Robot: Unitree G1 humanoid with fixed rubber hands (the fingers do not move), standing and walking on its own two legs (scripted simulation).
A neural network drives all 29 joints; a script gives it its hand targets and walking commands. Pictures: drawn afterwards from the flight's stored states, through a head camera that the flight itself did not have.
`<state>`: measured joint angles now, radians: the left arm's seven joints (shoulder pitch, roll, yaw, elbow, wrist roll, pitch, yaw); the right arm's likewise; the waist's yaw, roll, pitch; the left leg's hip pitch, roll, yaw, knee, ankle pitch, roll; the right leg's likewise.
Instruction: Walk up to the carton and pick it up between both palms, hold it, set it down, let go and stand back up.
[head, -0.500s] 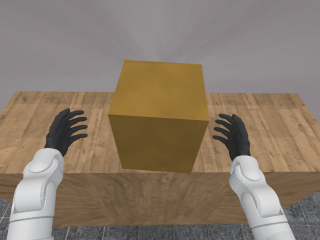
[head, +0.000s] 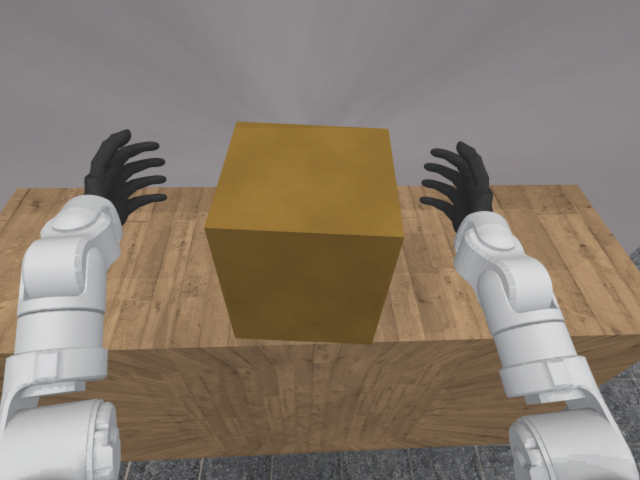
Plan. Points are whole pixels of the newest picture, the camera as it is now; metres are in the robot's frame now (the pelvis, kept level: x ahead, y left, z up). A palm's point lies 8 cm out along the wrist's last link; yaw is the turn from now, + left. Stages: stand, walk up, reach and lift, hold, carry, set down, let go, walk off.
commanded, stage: reach and lift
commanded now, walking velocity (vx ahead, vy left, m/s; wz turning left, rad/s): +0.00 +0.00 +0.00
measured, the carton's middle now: (307, 238) +0.43 +0.02 +0.04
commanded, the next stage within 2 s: none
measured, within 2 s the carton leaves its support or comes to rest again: neither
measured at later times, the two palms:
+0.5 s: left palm (110, 124) +0.44 +0.24 +0.22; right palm (463, 143) +0.43 -0.15 +0.21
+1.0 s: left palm (142, 199) +0.43 +0.24 +0.12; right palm (431, 206) +0.42 -0.14 +0.12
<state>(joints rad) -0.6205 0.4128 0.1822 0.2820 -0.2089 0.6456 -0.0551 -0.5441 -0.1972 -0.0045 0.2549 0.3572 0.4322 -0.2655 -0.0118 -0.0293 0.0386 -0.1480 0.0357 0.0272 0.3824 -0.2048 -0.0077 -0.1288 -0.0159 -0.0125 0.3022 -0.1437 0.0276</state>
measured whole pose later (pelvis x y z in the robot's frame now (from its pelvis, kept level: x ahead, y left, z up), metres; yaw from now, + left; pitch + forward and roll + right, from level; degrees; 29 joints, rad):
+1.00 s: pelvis +0.00 +0.00 +0.00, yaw +1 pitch +5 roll -1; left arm -0.95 0.39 0.02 1.11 -0.24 0.14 -0.03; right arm -0.85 -0.08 -0.07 0.91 0.22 0.17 -0.25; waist -0.03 -0.03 -0.06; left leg -0.32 0.04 0.00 0.43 -0.20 -0.01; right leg -0.28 -0.01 -0.03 0.32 -0.13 0.02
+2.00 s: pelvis +0.01 +0.01 +0.00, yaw +0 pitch +3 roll -1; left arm -0.89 0.12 0.43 1.13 0.26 -0.11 -0.08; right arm -0.73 0.15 -0.49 0.87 -0.27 -0.10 -0.16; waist -0.02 -0.04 -0.02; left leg -0.23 0.03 0.03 0.38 -0.21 0.00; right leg -0.20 -0.02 -0.01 0.29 -0.14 0.04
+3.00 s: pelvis +0.02 +0.00 +0.00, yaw +2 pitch -1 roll -1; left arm -0.78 0.00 0.48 0.80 0.37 0.07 -0.13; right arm -0.66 0.17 -0.50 0.81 -0.30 -0.15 -0.14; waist 0.02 -0.07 0.07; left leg -0.12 0.03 0.06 0.32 -0.19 0.00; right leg -0.08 -0.03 -0.04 0.23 -0.14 0.04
